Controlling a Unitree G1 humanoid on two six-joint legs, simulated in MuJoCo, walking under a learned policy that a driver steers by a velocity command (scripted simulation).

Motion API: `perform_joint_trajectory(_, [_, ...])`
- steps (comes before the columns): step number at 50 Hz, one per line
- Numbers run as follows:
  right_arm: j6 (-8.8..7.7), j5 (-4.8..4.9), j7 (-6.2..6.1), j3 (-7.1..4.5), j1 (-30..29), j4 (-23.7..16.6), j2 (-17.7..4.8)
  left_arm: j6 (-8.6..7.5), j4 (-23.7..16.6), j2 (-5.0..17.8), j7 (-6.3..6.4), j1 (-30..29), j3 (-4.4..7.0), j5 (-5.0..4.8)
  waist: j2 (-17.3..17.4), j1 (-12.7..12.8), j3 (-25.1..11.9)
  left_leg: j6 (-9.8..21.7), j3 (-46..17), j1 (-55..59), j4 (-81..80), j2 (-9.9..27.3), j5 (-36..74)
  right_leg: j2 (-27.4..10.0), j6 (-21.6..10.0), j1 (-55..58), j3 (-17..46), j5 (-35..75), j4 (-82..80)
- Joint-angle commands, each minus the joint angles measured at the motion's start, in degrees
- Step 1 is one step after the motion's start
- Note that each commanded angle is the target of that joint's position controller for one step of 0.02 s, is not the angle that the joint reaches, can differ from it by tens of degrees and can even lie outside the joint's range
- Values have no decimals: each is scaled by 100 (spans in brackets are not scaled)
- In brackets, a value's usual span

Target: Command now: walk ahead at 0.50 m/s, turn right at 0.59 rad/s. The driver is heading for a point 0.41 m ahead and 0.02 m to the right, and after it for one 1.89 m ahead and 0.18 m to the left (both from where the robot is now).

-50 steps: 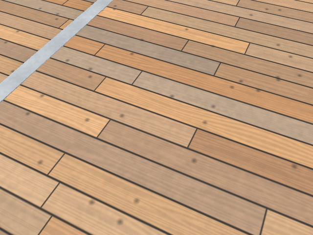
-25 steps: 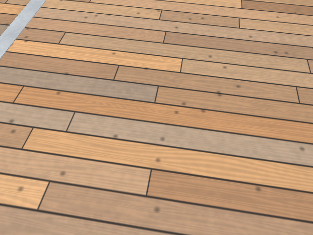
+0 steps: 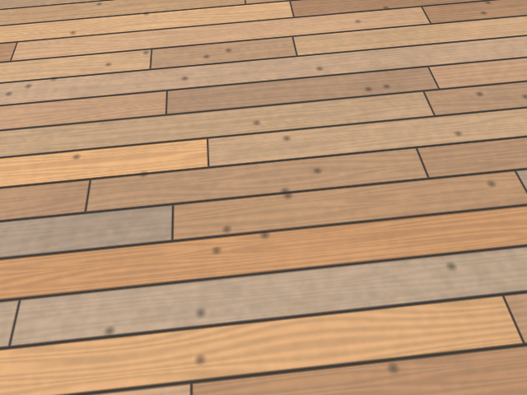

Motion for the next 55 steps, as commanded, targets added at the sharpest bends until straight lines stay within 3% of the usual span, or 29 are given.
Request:
perform_joint_trajectory(1, [13, 12, 13, -60, -339, -431, -398, -89, -300, 833, 15, 318, 164, -3, -415, 34, -75, -67, 156, -415, -599, -167, 624, -1503, -593, 269, 1462, 1869, -607])
perform_joint_trajectory(8, [-108, 91, 81, 56, -1384, -927, -429, -53, -270, 913, 101, 873, 158, 85, -584, 377, 3, 119, 166, -340, -1893, -585, 903, -1584, -492, 1017, 1792, 2696, -81])
perform_joint_trajectory(10, [-162, 116, 66, 46, -1164, -951, -536, -54, -335, 1011, 146, 708, 181, 102, -666, 189, -15, 250, 96, 294, -2323, -689, 719, -1628, -332, 934, 1921, 2954, 135])
perform_joint_trajectory(12, [-226, 137, -25, -51, -134, -666, -776, -86, -451, 1158, 117, 313, 211, 105, -664, -301, -406, 450, 204, 1936, -2660, -999, 307, -1427, -61, 468, 1833, 3951, 948])
perform_joint_trajectory(13, [-299, 115, -100, -121, 695, -466, -939, -128, -474, 1158, 58, 184, 207, 55, -387, -742, -858, 602, 119, 3121, -3015, -843, 512, -1087, 77, 94, 1582, 3836, 2028])
perform_joint_trajectory(14, [-337, -21, -209, -214, 1608, -434, -1343, -181, -656, 734, 2, 237, 90, -8, 151, -1032, -1724, 862, -1140, 4494, -3152, 428, -670, -732, 190, -675, 1245, 2174, 3601])
perform_joint_trajectory(15, [-275, -111, -214, -302, 1493, -486, -1796, -144, -800, 235, 20, 1003, 0, -170, 1552, -499, -2285, 1540, -3841, 5593, -3792, 1929, -859, 158, 370, -2377, 631, -2168, 5105])
perform_joint_trajectory(16, [-192, 7, -177, -260, 1125, -532, -1326, -56, -644, 765, 75, 871, 44, 68, 757, -380, -1730, 1582, -4194, 4898, -3999, 1761, -1689, -412, 305, -2895, 598, -1807, 5621])
perform_joint_trajectory(17, [-183, 63, -165, -132, 730, -593, -811, -17, -643, 821, 28, 441, 72, 125, 157, -333, -877, 1446, -3164, 4009, -4134, 1472, -1665, -660, 331, -2874, 508, -1215, 5518])
perform_joint_trajectory(18, [-194, 61, -142, -63, 538, -559, -566, 5, -682, 729, -24, 193, 56, 129, -49, -276, -479, 1313, -2303, 3449, -4258, 1152, -978, -845, 374, -2756, 421, -900, 5264])
perform_joint_trajectory(20, [-259, 85, -151, -29, 664, -397, -503, 128, -714, 613, -140, 126, 44, 211, 389, -173, -261, 1122, -1225, 2911, -4448, 765, 37, -1047, 462, -2491, 309, -753, 5001])
perform_joint_trajectory(22, [-386, 147, -99, -48, 870, -272, -540, 224, -808, 513, -217, -1, 16, 208, 435, -142, -283, 1159, -765, 2859, -4546, 746, 807, -1091, 492, -2539, 237, -621, 4946])
perform_joint_trajectory(26, [-503, 138, -10, -55, 1266, 14, -586, 198, -1035, 310, -282, -634, -88, 239, 329, -203, -149, 1365, -288, 2927, -4820, 660, 1248, -1041, 589, -2992, 397, -65, 4137])
perform_joint_trajectory(30, [-437, 241, 41, -58, 1384, 194, -658, 108, -1290, 163, -343, -1589, -258, 267, 353, -304, -24, 1295, 151, 2721, -4823, 249, 1600, -1154, 724, -2402, -389, 631, 2357])
perform_joint_trajectory(32, [-398, 213, 45, -104, 1670, 309, -834, 71, -1372, 191, -330, -1911, -293, 225, 347, -433, -26, 1296, 7, 2844, -4667, 358, 1893, -1074, 756, -2099, -511, 544, 1931])
perform_joint_trajectory(35, [-322, 180, 26, -166, 1809, 415, -1035, -19, -1396, 377, -226, -1853, -259, 199, 392, -349, -93, 1234, -305, 3203, -4204, 559, 2240, -955, 647, -1688, -488, 114, 1444])
perform_joint_trajectory(36, [-293, 194, 15, -169, 1774, 435, -1046, -69, -1287, 430, -180, -1492, -229, 222, 343, -148, -228, 1163, -297, 3191, -3780, 500, 2502, -857, 584, -1149, -497, 96, 1088])
perform_joint_trajectory(37, [-276, 228, 15, -134, 1813, 464, -920, -148, -1029, 590, -110, -771, -152, 295, 61, 149, -627, 1046, -74, 2961, -2837, 203, 2657, -845, 459, -94, -421, 220, 718])
perform_joint_trajectory(38, [-297, 272, 23, -49, 1718, 276, -647, -213, -868, 994, -17, 177, -35, 434, -514, 545, -1374, 900, 182, 2119, -1374, -144, 1441, -1888, 202, 1263, 638, -401, 533])
perform_joint_trajectory(39, [-290, 378, 18, 99, 2125, 12, 32, -175, -882, 1620, 62, 437, 110, 458, -1809, 381, -1941, 687, 599, 290, 318, -974, -1778, -3471, -266, 2507, 2833, -832, 3])
perform_joint_trajectory(40, [-184, 263, -60, -76, 2042, 151, -624, -105, -888, 1373, 72, 335, 93, 275, -1180, 409, -1738, 787, 36, -61, 1034, -828, -1891, -3469, -424, 1939, 3199, -1103, -178])
perform_joint_trajectory(41, [-155, 246, -40, -123, 1766, 142, -658, -112, -915, 893, 62, -103, -43, 230, -833, 192, -973, 836, -142, -186, 1111, -575, -1416, -3127, -295, 1351, 2377, -989, -261])
perform_joint_trajectory(42, [-146, 256, -2, -104, 1635, 154, -515, -152, -909, 585, 42, -396, -118, 195, -783, 45, -555, 795, -108, -86, 930, -409, -1027, -2830, -163, 808, 1677, -473, -465])
perform_joint_trajectory(44, [-21, 135, 68, -137, 1635, 217, -449, -229, -860, 335, 70, -581, -181, 159, -914, -193, -284, 660, -53, 197, 754, -278, -683, -2459, 66, 276, 833, 267, -694])
perform_joint_trajectory(48, [140, 87, 192, -136, 1184, 31, -248, -396, -659, 428, 85, -330, -115, 94, -675, -313, -200, 500, 23, -126, 740, -225, -78, -2447, -27, 253, 62, 1222, -918])
perform_joint_trajectory(52, [164, 74, 281, -88, 411, -254, -192, -391, -480, 412, 88, -105, -96, 118, -631, -222, 49, 407, 140, -463, -70, -186, 665, -2348, -45, 320, -611, 1416, -1004])
perform_joint_trajectory(55, [143, 66, 353, -7, -200, -479, -137, -379, -393, 548, 95, 2, -56, 124, -645, -97, 191, 503, 439, -99, -1097, -252, 1109, -2325, 27, 314, -1041, 1555, -989])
